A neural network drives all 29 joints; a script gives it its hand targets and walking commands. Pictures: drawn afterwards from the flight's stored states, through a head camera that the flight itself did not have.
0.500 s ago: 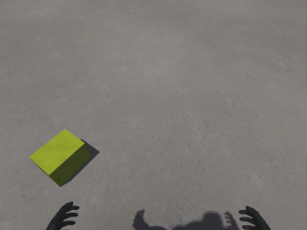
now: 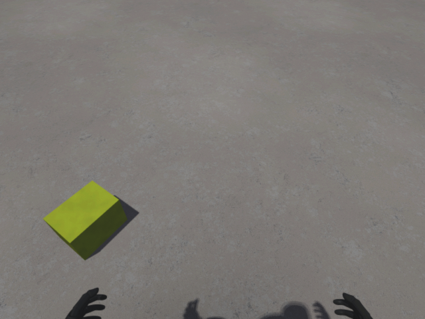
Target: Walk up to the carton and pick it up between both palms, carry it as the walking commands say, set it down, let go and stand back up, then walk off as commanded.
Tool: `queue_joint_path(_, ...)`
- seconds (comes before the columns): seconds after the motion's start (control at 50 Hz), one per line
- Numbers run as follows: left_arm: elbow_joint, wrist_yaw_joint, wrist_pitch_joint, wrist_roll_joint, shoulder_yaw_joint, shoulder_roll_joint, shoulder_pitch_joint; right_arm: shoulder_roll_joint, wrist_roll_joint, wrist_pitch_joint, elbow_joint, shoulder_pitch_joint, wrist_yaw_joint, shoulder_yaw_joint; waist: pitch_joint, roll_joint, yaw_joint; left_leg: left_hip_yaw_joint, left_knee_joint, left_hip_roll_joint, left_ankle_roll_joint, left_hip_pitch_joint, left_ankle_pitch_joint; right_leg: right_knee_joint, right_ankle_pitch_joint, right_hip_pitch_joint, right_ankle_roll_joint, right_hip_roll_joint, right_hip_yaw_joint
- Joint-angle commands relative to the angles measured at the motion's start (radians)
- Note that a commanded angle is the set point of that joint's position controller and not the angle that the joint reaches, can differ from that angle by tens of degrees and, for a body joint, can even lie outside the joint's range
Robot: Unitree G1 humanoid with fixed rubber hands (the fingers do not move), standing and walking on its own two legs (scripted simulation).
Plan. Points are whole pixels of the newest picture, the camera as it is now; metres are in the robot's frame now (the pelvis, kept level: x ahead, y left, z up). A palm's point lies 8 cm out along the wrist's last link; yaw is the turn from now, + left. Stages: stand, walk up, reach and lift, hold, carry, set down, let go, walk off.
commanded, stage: stand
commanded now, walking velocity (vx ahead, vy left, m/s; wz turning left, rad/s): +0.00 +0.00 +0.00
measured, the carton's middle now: (88, 219) +0.66 +0.60 -0.66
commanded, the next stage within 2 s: walk up in 0.30 s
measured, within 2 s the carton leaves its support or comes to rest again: neither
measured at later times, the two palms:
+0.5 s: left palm out of the picture +0.10 +0.27 -0.10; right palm out of the picture +0.10 -0.29 -0.09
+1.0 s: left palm out of the picture +0.07 +0.42 -0.10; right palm (334, 318) +0.15 -0.23 -0.08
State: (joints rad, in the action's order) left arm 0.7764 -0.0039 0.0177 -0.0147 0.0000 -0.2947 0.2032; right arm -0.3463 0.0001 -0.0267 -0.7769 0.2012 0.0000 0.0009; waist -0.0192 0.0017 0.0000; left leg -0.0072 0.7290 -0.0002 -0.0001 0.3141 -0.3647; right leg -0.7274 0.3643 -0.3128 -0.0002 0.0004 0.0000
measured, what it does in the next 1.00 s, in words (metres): steps on the spot: left foot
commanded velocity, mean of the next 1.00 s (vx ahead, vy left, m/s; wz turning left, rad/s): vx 0.00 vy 0.00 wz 0.00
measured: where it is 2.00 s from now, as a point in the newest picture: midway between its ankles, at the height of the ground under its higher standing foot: outside the picture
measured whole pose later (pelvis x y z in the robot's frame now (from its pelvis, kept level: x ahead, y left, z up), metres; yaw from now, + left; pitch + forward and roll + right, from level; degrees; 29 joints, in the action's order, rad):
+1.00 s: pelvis +0.03 +0.09 -0.01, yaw +11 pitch -3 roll -1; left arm 0.83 -0.01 0.06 -0.02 0.00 -0.45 0.20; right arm -0.44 0.00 0.01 -0.80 0.29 -0.09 0.06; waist -0.06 0.02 0.00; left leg -0.04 0.81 0.05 -0.04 0.37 -0.40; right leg -0.98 0.61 -0.42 0.00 0.04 0.04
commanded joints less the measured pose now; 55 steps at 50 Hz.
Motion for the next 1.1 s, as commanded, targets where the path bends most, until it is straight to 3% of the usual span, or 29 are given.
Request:
queue_joint_path(0.0,-0.021,-0.002,0.032,-0.002,-0.067,-0.251,-0.077,-0.185,0.026,-0.034,0.032,-0.124,0.000,0.054,-0.032,-0.050,-0.025,-0.161,-0.270,-0.102,-0.075,0.054,0.001,0.184,-0.049,-0.003,-0.069,0.071,-0.095)
queue_joint_path(0.16,-0.005,-0.003,0.038,-0.012,-0.069,-0.235,-0.108,-0.200,0.025,-0.035,-0.007,-0.048,0.009,0.070,0.010,0.088,0.001,-0.128,-0.221,-0.088,-0.070,-0.033,0.055,0.217,-0.049,-0.016,-0.082,0.087,-0.125)
queue_joint_path(0.2,0.001,0.002,0.035,0.007,-0.071,-0.261,-0.072,-0.241,0.031,-0.033,-0.006,-0.083,0.006,0.077,-0.053,-0.044,-0.017,-0.130,-0.232,-0.088,-0.075,0.002,0.040,0.223,-0.031,-0.057,-0.075,0.083,-0.130)
queue_joint_path(0.3,0.023,-0.005,0.034,0.016,-0.072,-0.268,-0.057,-0.216,0.015,-0.032,-0.025,-0.044,0.002,0.064,-0.008,0.082,-0.020,-0.139,-0.226,-0.093,-0.079,-0.027,0.155,0.199,-0.150,0.012,-0.078,0.096,-0.125)
queue_joint_path(0.32,0.022,-0.007,0.031,0.000,-0.073,-0.248,-0.106,-0.204,0.021,-0.034,-0.026,-0.079,0.006,0.063,-0.019,0.003,-0.004,-0.115,-0.203,-0.088,-0.073,-0.030,0.187,0.208,-0.176,-0.001,-0.082,0.101,-0.124)
queue_joint_path(0.36,0.022,-0.009,0.031,0.005,-0.071,-0.271,-0.107,-0.188,0.017,-0.031,-0.021,-0.089,0.002,0.054,0.022,-0.005,0.017,-0.106,-0.191,-0.095,-0.077,-0.063,0.188,0.194,-0.162,-0.008,-0.088,0.106,-0.141)
queue_joint_path(0.4,0.028,0.001,0.031,0.004,-0.065,-0.242,-0.087,-0.204,0.024,-0.036,-0.036,-0.088,0.004,0.061,0.011,-0.059,-0.015,-0.133,-0.239,-0.099,-0.081,-0.019,0.111,0.194,-0.151,0.018,-0.069,0.074,-0.097)
queue_joint_path(0.46,0.039,-0.001,0.038,0.004,-0.059,-0.232,-0.078,-0.230,0.017,-0.024,-0.029,-0.089,0.003,0.071,0.016,0.016,-0.017,-0.142,-0.254,-0.117,-0.077,-0.030,0.113,0.191,-0.126,0.017,-0.070,0.070,-0.092)
queue_joint_path(0.48,0.002,-0.008,0.053,-0.004,-0.143,-0.411,0.031,-0.300,0.030,0.009,0.064,0.029,-0.052,0.106,0.023,-0.041,-0.026,-0.275,-0.159,-0.090,-0.132,0.195,-0.008,0.125,0.151,0.184,-0.091,0.102,-0.101)
queue_joint_path(0.5,0.016,-0.020,0.073,-0.012,-0.150,-0.422,0.124,-0.268,0.033,0.025,0.104,-0.054,-0.066,0.095,-0.015,0.029,-0.099,-0.225,-0.029,-0.027,-0.103,0.436,-0.071,0.243,0.285,0.343,-0.146,0.182,-0.271)
queue_joint_path(0.52,0.024,-0.027,0.078,-0.021,-0.179,-0.496,0.158,-0.206,0.045,0.033,0.142,-0.077,-0.075,0.087,-0.047,0.247,-0.100,-0.073,0.220,0.018,-0.061,0.535,-0.161,0.483,0.425,0.349,-0.230,0.408,-0.478)
queue_joint_path(0.54,0.013,-0.026,0.078,-0.010,-0.187,-0.508,0.112,-0.258,0.060,0.042,0.129,-0.044,-0.070,0.104,-0.070,0.153,-0.064,-0.105,0.350,-0.079,-0.009,0.492,-0.134,0.506,0.349,0.255,-0.258,0.513,-0.501)
queue_joint_path(0.56,-0.015,-0.030,0.081,-0.013,-0.185,-0.464,0.039,-0.304,0.048,0.041,0.113,-0.061,-0.081,0.111,-0.068,0.045,-0.042,-0.099,0.362,-0.106,-0.017,0.438,-0.091,0.484,0.258,0.216,-0.254,0.487,-0.454)
queue_joint_path(0.6,-0.024,-0.037,0.093,-0.024,-0.184,-0.449,0.048,-0.284,0.034,0.040,0.111,-0.046,-0.094,0.111,-0.026,0.032,-0.042,-0.094,0.288,-0.127,-0.008,0.409,-0.077,0.398,0.130,0.235,-0.250,0.434,-0.310)
queue_joint_path(0.64,-0.015,-0.032,0.085,-0.032,-0.173,-0.458,0.059,-0.263,0.039,0.037,0.097,-0.015,-0.110,0.124,-0.050,0.192,-0.030,-0.038,0.217,-0.125,0.006,0.304,-0.114,0.384,0.053,0.150,-0.232,0.391,-0.161)
queue_joint_path(0.68,-0.022,-0.022,0.072,-0.032,-0.177,-0.449,0.034,-0.244,0.029,0.044,0.089,-0.021,-0.123,0.120,-0.081,0.221,-0.027,0.024,0.148,-0.083,0.006,0.249,-0.098,0.394,0.095,0.082,-0.207,0.346,-0.093)
queue_joint_path(0.72,-0.053,-0.014,0.063,-0.038,-0.160,-0.464,-0.124,-0.271,0.022,0.044,0.053,0.122,-0.116,0.134,-0.009,0.253,0.081,0.022,-0.018,-0.088,-0.015,0.015,-0.063,0.268,0.104,-0.003,-0.160,0.323,-0.041)
queue_joint_path(0.74,-0.042,-0.006,0.058,-0.037,-0.153,-0.411,-0.115,-0.272,0.014,0.027,-0.002,0.204,-0.113,0.141,0.055,0.147,0.103,0.027,-0.131,-0.039,-0.039,-0.164,-0.073,0.068,0.126,-0.096,-0.129,0.241,0.053)
queue_joint_path(0.76,-0.056,-0.007,0.055,-0.045,-0.119,-0.334,-0.093,-0.356,0.031,0.019,-0.018,0.331,-0.091,0.179,0.056,-0.108,0.184,-0.189,-0.305,-0.065,-0.096,-0.304,-0.265,-0.340,0.139,-0.274,-0.079,0.150,0.104)
queue_joint_path(0.78,-0.091,-0.008,0.053,-0.029,-0.090,-0.262,-0.114,-0.452,0.040,0.008,-0.018,0.295,-0.073,0.179,-0.034,-0.379,0.140,-0.679,-0.429,-0.203,-0.178,-0.331,-0.172,-0.553,0.288,-0.600,-0.014,-0.014,0.054)
queue_joint_path(0.8,-0.100,-0.018,0.058,-0.009,-0.103,-0.337,-0.143,-0.444,0.018,-0.001,0.030,0.202,-0.071,0.160,-0.078,-0.211,0.081,-0.802,-0.451,-0.263,-0.232,-0.233,-0.088,-0.534,0.246,-0.599,-0.030,0.021,-0.067)
queue_joint_path(0.82,-0.061,-0.018,0.061,-0.006,-0.105,-0.368,-0.088,-0.426,0.015,-0.001,0.051,0.151,-0.063,0.160,-0.066,-0.130,0.063,-0.717,-0.444,-0.246,-0.233,-0.161,-0.034,-0.458,0.182,-0.477,-0.030,0.054,-0.082)
queue_joint_path(0.88,-0.039,-0.020,0.083,0.012,-0.103,-0.378,-0.051,-0.351,0.035,0.019,0.101,0.062,-0.061,0.137,-0.040,-0.199,0.028,-0.533,-0.336,-0.187,-0.268,-0.131,0.180,-0.242,0.344,-0.314,-0.015,0.028,0.013)
queue_joint_path(0.96,-0.010,-0.026,0.088,0.014,-0.110,-0.380,0.010,-0.332,0.022,0.017,0.113,0.112,-0.067,0.143,-0.046,-0.283,0.038,-0.579,-0.327,-0.187,-0.260,-0.067,0.299,-0.097,0.209,-0.181,-0.038,-0.011,0.026)
queue_joint_path(1.0,0.016,-0.036,0.097,0.007,-0.109,-0.370,0.092,-0.313,0.007,0.020,0.145,0.040,-0.062,0.134,0.006,-0.173,-0.016,-0.468,-0.183,-0.116,-0.212,0.011,0.359,0.155,0.033,0.014,-0.054,-0.023,0.022)
queue_joint_path(1.02,0.039,-0.044,0.109,-0.012,-0.122,-0.405,0.168,-0.256,-0.006,0.020,0.152,0.001,-0.065,0.113,0.086,-0.104,-0.081,-0.346,-0.023,-0.038,-0.143,0.229,0.362,0.220,-0.033,0.301,-0.081,0.027,-0.045)
queue_joint_path(1.04,0.078,-0.053,0.103,-0.027,-0.147,-0.488,0.296,-0.171,-0.003,0.016,0.194,-0.028,-0.061,0.093,0.139,0.163,-0.143,-0.197,0.245,0.086,-0.082,0.441,0.143,0.335,0.127,0.507,-0.119,0.217,-0.308)
queue_joint_path(1.06,0.052,-0.058,0.102,-0.030,-0.153,-0.552,0.251,-0.206,0.021,0.016,0.202,-0.028,-0.051,0.092,0.055,0.227,-0.115,-0.132,0.382,0.093,-0.044,0.570,-0.176,0.466,0.238,0.425,-0.233,0.485,-0.606)
queue_joint_path(1.08,0.044,-0.050,0.102,-0.012,-0.150,-0.541,0.163,-0.316,0.028,0.019,0.180,-0.059,-0.050,0.125,-0.009,0.033,-0.081,-0.190,0.449,-0.001,-0.034,0.552,-0.161,0.438,0.236,0.351,-0.290,0.508,-0.589)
